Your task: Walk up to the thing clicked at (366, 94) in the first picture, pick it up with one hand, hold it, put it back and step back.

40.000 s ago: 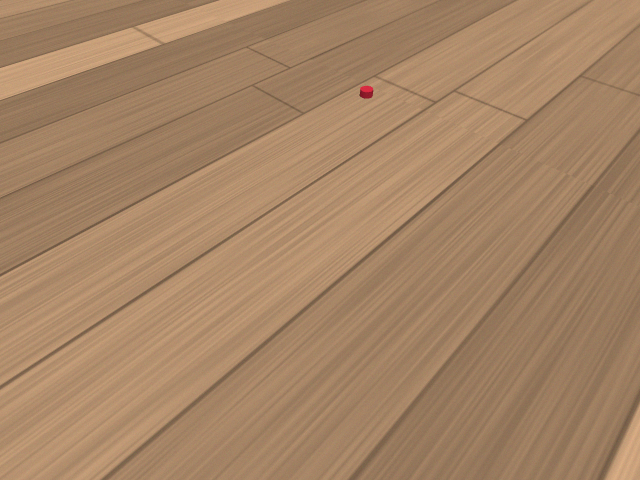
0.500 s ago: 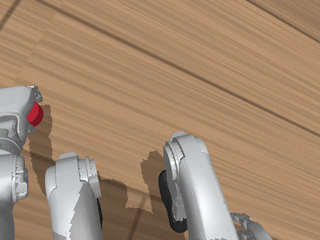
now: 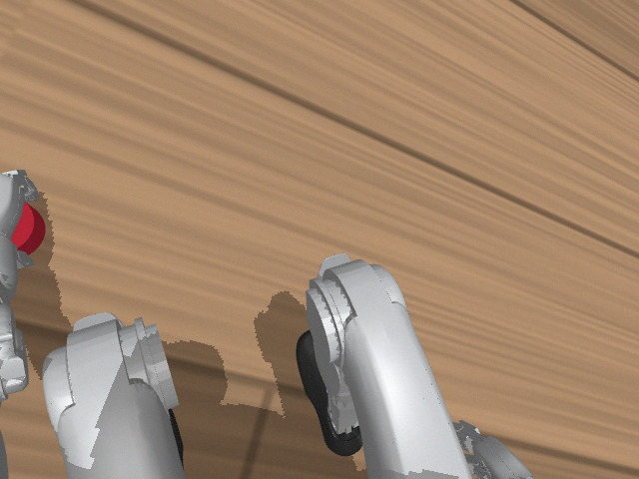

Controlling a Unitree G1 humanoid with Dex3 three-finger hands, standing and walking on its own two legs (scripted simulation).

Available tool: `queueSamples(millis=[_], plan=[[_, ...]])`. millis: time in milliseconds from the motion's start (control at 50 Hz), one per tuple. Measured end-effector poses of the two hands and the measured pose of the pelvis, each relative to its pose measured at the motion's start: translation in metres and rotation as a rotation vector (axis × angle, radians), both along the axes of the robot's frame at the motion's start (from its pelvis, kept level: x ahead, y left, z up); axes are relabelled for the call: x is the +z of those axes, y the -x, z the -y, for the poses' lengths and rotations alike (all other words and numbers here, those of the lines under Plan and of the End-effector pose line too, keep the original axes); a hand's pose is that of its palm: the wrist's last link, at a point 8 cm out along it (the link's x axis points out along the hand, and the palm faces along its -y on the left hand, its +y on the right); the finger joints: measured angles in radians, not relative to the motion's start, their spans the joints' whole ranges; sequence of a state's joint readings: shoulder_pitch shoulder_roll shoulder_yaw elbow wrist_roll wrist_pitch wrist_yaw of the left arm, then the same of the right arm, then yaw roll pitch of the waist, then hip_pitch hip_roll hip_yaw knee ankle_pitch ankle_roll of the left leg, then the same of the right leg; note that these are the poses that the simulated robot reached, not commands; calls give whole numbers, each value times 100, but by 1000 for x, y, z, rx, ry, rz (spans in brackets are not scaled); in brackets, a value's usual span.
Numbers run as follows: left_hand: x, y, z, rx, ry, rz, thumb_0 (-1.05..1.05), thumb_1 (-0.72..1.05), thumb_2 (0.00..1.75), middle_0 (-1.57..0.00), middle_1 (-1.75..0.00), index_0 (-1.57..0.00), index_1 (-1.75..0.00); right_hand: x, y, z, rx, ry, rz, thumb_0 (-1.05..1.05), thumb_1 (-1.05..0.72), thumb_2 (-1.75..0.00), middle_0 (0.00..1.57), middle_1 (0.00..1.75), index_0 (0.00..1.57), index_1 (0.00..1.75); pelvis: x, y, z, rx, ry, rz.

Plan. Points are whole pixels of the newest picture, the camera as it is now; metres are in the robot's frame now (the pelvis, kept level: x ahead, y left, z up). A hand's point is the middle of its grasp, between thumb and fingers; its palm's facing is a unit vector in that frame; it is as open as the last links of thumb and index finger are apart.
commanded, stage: rest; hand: left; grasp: from above
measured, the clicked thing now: (3, 227) +0.44 +0.29 -0.25
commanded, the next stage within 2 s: open in 0.90 s
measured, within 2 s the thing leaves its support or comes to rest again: neither
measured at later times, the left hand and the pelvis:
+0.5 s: hand (10, 236) +0.43 +0.28 -0.25, palm faces -0.45 -0.13 -0.88, open 9.4 cm; pelvis -0.01 +0.01 +0.00, yaw -3 degrees
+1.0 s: hand (12, 234) +0.43 +0.28 -0.25, palm faces -0.44 -0.14 -0.89, open 9.4 cm; pelvis -0.01 +0.01 -0.01, yaw -4 degrees
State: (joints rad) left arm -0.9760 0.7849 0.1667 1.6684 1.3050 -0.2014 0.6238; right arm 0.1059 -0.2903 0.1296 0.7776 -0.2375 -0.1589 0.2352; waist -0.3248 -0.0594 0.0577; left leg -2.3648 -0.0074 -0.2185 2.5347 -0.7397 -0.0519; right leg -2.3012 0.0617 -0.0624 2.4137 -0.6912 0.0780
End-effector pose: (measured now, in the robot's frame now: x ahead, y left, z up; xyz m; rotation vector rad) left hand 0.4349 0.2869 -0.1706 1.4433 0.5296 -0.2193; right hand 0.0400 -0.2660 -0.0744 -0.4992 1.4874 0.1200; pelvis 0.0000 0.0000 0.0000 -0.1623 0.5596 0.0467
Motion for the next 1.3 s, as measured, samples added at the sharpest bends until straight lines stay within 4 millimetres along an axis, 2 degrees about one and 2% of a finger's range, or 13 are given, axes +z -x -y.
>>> queueSamples(millis=[440, 680, 1060, 1180, 1300], plan=[[-20, 1, -2, -15, 15, 0, -3, 4, 41, -67, -56, -79, -54, 20, 21, -8, 66, 9, -31, 0, -91, -90, 20, 30, 20, 30, -5, 5, -8, -16, 45, 53], [-24, 0, 1, -9, 9, 16, -3, 5, 41, -67, -56, -78, -54, 24, 19, -16, 122, -27, -11, 0, -91, -90, 20, 30, 20, 30, -6, 8, -11, -22, 64, 79], [-24, -1, 2, -3, 5, 11, -3, 4, 41, -68, -55, -79, -53, 28, 20, -17, 165, -49, 9, 0, -92, -90, 20, 30, 20, 30, -6, 12, -11, -31, 69, 101], [-25, 1, 2, -13, 2, 4, -2, 5, 44, -62, -60, -71, -57, 29, 19, -17, 177, -52, 5, 0, -91, -90, 20, 30, 20, 30, -4, 13, -11, -32, 70, 105], [-27, 2, 2, -13, -1, 8, -1, -4, 54, -54, -70, -55, -64, 31, 18, -16, 182, -48, 7, 0, -91, -90, 20, 30, 20, 30, -3, 14, -10, -34, 71, 109]])
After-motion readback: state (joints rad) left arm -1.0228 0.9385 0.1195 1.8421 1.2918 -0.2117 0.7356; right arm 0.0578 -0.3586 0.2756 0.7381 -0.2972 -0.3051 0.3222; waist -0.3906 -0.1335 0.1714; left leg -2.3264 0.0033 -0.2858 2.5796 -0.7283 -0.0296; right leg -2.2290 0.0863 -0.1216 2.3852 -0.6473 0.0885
